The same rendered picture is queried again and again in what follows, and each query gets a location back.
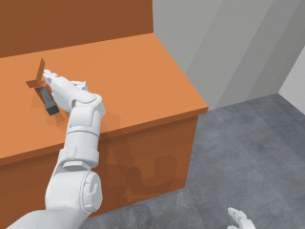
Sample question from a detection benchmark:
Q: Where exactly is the robot left hand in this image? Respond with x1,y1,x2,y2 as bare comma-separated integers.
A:
43,70,88,114

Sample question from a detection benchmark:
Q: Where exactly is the left robot upper arm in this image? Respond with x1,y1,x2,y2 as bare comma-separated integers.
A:
6,170,103,229

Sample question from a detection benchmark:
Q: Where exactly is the tap lever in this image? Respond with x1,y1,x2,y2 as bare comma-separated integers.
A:
39,86,60,115

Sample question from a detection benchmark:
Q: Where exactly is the robot right hand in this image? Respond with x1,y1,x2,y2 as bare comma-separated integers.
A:
227,207,255,229

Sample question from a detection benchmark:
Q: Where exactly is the counter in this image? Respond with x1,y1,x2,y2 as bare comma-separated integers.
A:
0,0,209,229

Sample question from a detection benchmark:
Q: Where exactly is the robot left forearm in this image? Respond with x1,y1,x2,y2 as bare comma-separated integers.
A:
45,90,106,208

